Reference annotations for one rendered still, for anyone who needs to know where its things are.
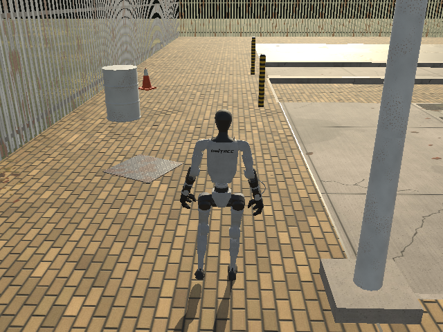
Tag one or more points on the right robot forearm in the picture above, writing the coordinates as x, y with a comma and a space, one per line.
255, 188

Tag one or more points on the left robot hand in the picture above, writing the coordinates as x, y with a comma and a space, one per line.
187, 198

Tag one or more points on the right robot hand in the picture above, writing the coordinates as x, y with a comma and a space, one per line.
259, 205

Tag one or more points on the humanoid robot head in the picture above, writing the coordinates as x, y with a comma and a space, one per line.
223, 119

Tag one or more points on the robot left upper arm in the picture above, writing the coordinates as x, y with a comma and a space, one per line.
200, 146

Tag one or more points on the robot right upper arm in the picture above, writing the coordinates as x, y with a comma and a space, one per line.
247, 158

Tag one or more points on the left robot thigh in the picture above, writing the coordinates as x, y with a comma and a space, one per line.
204, 206

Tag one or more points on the left robot forearm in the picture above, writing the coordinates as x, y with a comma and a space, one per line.
188, 183

